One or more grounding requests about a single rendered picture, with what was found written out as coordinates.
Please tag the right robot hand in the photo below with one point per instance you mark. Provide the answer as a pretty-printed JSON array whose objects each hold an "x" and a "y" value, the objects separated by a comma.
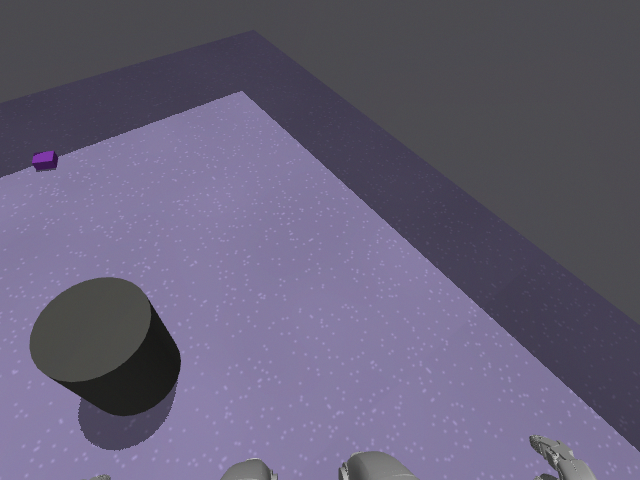
[{"x": 561, "y": 458}]

